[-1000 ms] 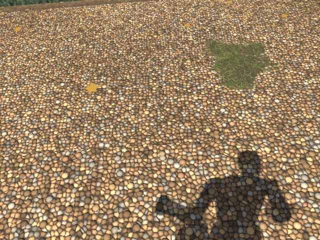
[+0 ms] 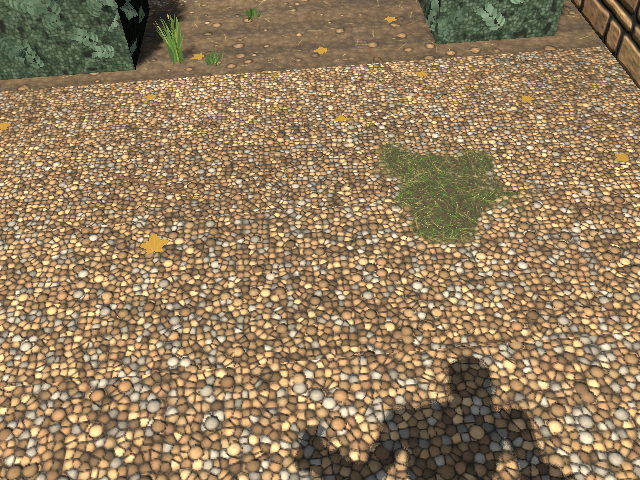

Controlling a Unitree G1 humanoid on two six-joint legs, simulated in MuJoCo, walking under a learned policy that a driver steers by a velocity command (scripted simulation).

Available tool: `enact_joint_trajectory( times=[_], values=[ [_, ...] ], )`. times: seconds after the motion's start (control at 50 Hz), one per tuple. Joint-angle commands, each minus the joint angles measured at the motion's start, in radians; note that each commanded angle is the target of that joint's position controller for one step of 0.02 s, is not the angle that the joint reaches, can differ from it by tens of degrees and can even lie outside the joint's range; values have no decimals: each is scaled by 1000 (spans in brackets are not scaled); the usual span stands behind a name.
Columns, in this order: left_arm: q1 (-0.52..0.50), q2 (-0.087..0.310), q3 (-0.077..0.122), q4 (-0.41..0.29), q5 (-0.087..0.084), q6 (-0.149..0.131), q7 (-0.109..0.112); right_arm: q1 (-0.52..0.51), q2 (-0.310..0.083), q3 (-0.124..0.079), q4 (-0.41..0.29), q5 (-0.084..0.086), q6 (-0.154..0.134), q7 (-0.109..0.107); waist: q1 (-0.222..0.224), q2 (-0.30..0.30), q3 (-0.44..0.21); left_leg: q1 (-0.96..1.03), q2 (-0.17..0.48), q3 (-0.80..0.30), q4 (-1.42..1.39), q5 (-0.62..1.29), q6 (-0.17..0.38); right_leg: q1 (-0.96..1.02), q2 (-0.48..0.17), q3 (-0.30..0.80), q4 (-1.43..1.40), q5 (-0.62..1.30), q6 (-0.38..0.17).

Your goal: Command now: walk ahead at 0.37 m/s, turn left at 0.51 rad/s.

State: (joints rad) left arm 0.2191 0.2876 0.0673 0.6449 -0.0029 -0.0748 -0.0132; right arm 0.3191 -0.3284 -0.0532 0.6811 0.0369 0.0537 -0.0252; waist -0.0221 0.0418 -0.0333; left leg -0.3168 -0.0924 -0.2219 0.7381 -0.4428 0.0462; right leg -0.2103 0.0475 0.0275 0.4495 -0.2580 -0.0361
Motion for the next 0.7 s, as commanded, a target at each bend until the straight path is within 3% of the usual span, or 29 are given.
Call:
enact_joint_trajectory(
  times=[0.02,0.06,0.12,0.14,0.16,0.2,0.22,0.24,0.26,0.28,0.3,0.32,0.38,0.42,0.44,0.48,0.5,0.52,0.54,0.56,0.58,0.6,0.62,0.64,0.66,0.68,0.7],
  values=[
    [79,127,39,-26,-14,-17,6,-74,-119,-37,-103,-1,-39,12,52,-172,130,-516,100,16,293,17,-15,256,-361,455,-279,-326,-167],
    [88,125,39,-4,-11,-17,14,-68,-96,-37,-82,-10,-52,21,57,-138,130,-523,133,45,367,144,-24,245,-325,327,-297,-143,-147],
    [129,103,33,34,4,-25,19,-81,-61,-31,-74,-5,-70,35,68,-118,124,-524,145,69,406,273,-35,220,-275,150,-294,151,-139],
    [151,119,36,43,26,-34,20,-86,-60,-37,-68,-15,-76,37,70,-102,82,-514,147,82,464,334,-42,234,-287,121,-259,229,-153],
    [158,111,34,55,27,-37,19,-82,-61,-39,-66,-16,-77,39,65,-93,78,-531,149,77,476,356,-46,236,-285,89,-237,305,-153],
    [187,95,28,78,21,-36,19,-111,-55,-42,-76,-15,-76,38,72,-110,95,-574,144,84,489,383,-45,243,-286,41,-202,422,-147],
    [215,75,20,96,3,-42,32,-171,-66,-52,-89,4,-90,47,67,-127,130,-646,152,49,369,441,-27,306,-270,28,-196,284,-105],
    [253,78,18,109,6,-48,38,-208,-59,-47,-85,5,-102,52,95,-139,147,-680,143,47,308,482,-21,339,-271,24,-185,277,-92],
    [284,87,20,123,4,-54,44,-250,-47,-46,-94,1,-114,58,105,-134,175,-703,132,53,252,509,-14,352,-282,20,-178,296,-89],
    [256,104,21,126,6,-52,61,-294,-51,-45,-115,-8,-121,70,87,-113,214,-614,117,86,89,620,-22,235,-243,-47,-200,260,-81],
    [261,113,22,127,6,-49,73,-322,-26,-38,-116,-20,-126,82,100,-106,205,-521,114,138,27,742,-25,191,-242,-85,-183,248,-77],
    [273,99,15,141,3,-46,77,-327,3,-30,-117,-27,-127,97,104,-99,187,-449,111,162,-15,841,-19,159,-242,-115,-157,230,-72],
    [315,95,9,155,-9,-31,74,-386,30,-20,-138,-8,-122,135,128,-92,220,-425,107,190,-127,878,12,195,-266,-148,-68,220,-66],
    [337,83,5,164,-20,-9,71,-439,48,-11,-143,-9,-123,146,146,-74,227,-412,96,223,-243,897,29,243,-260,-192,45,277,-44],
    [349,87,2,169,-21,3,75,-431,46,-11,-133,-15,-125,152,143,-80,197,-355,86,244,-272,917,37,256,-263,-213,117,369,-29],
    [350,117,-2,163,-16,19,77,-284,16,-27,-71,-29,-120,154,81,-110,88,-140,65,256,-289,928,45,268,-261,-214,351,562,-10],
    [345,118,-7,164,-18,25,75,-151,-9,-42,-10,-23,-110,143,25,-119,31,-4,85,237,-301,929,57,259,-261,-186,526,603,-18],
    [303,118,-7,168,-28,22,64,-7,-38,-58,48,-29,-104,124,-62,-103,-5,183,97,249,-365,963,79,172,-242,-173,747,594,-9],
    [236,107,-2,171,-44,12,50,147,-67,-65,110,-43,-105,99,-176,108,8,431,171,188,-537,1157,157,-62,-114,-217,1229,-16,48],
    [318,14,-19,128,6,-9,29,192,-176,-63,138,-76,-108,71,-82,285,-126,904,288,80,-25,1665,193,-559,-71,-86,1564,-700,52],
    [419,77,-30,127,-65,-39,7,291,-150,-65,120,-68,-116,64,-142,200,-370,1084,486,-144,88,1738,399,-659,-4,240,1541,-592,56],
    [360,130,-15,116,-58,-41,6,237,-131,-67,127,-38,-98,64,-130,35,-402,983,478,-153,-46,1420,398,-680,-78,217,1410,-534,64],
    [309,125,-18,86,-67,-42,6,165,-130,-68,118,-27,-87,64,-70,-56,-347,882,478,-187,-154,945,384,-759,-129,176,1291,-441,39],
    [258,132,-10,78,-66,-35,21,12,-119,-54,82,-18,-89,60,17,-147,-238,600,482,-233,-293,565,370,-714,-167,107,1143,-259,50],
    [234,128,-7,88,-49,-15,39,-52,-86,-46,70,-31,-107,55,34,-108,-163,376,533,-309,-341,546,366,-643,-181,123,1131,-155,57],
    [245,93,-8,106,-34,13,42,-119,-60,-31,82,-35,-121,59,90,-121,-48,107,464,-186,-406,621,329,-497,-215,123,960,-64,91],
    [256,48,-17,108,-25,24,46,-152,-59,-29,91,-47,-135,62,114,-53,21,-54,409,-90,-431,658,299,-395,-228,113,846,-44,115]
  ],
)
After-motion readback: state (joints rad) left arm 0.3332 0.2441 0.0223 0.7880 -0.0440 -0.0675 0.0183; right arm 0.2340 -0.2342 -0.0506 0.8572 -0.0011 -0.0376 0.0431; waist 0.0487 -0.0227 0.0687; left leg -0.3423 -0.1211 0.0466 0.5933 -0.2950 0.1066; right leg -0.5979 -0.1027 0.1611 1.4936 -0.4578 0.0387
